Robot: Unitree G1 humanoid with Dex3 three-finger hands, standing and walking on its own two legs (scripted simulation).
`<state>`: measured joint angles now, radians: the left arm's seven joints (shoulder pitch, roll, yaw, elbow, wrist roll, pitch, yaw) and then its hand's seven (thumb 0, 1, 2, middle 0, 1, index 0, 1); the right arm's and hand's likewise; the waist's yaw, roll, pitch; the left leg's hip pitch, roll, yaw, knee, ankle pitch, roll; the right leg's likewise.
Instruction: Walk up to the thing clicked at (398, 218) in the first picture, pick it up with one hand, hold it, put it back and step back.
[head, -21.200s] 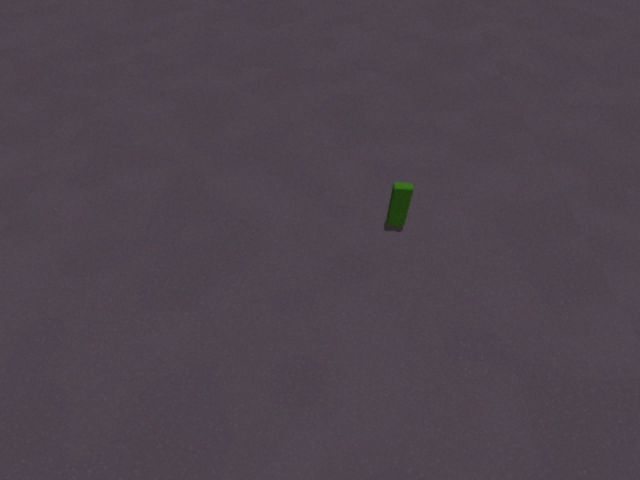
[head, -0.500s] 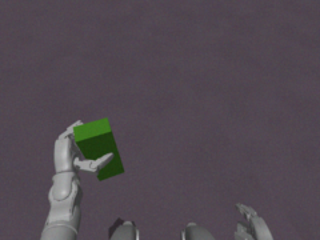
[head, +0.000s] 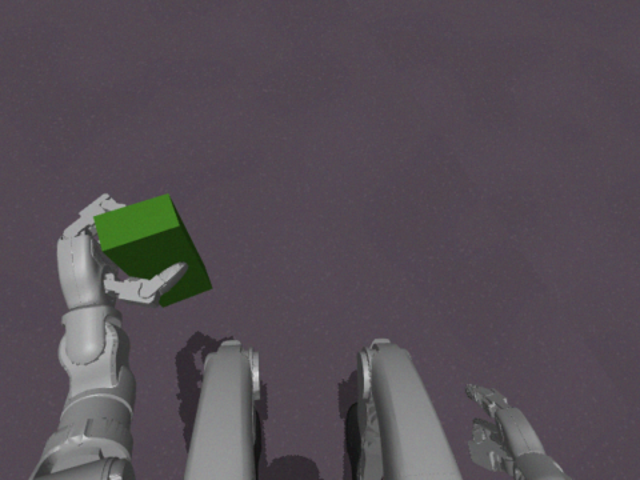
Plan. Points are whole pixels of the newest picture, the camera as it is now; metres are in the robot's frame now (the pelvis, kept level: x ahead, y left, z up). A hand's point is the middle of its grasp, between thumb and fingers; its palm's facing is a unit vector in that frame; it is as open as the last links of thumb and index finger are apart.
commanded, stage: crouch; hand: left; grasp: from the side
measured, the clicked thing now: (165, 260) +0.38 +0.20 -0.06
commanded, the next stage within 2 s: lower in 1.20 s
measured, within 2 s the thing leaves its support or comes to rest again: neither
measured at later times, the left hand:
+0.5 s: hand (171, 285) +0.38 +0.23 -0.21, palm faces +0.20 -0.98 -0.01, open 8.8 cm
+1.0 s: hand (179, 291) +0.39 +0.23 -0.28, palm faces +0.20 -0.98 -0.01, open 8.7 cm
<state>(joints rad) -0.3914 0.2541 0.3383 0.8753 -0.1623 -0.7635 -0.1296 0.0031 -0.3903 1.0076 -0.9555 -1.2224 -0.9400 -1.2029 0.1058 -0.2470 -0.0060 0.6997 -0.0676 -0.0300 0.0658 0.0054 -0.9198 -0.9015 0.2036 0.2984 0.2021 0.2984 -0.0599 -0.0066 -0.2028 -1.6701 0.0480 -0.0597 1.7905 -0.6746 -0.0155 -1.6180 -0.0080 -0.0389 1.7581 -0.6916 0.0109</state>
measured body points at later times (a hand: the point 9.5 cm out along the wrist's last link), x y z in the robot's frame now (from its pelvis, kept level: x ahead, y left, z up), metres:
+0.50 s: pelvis -0.04 +0.00 -0.16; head +0.15 +0.05 +0.24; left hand +0.37 +0.28 -0.20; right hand +0.08 -0.27 -0.28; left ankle +0.05 +0.13 -0.49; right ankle +0.05 -0.13 -0.49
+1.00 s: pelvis -0.04 +0.00 -0.21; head +0.17 +0.06 +0.18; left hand +0.37 +0.28 -0.28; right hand +0.08 -0.28 -0.32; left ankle +0.05 +0.13 -0.49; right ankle +0.05 -0.13 -0.49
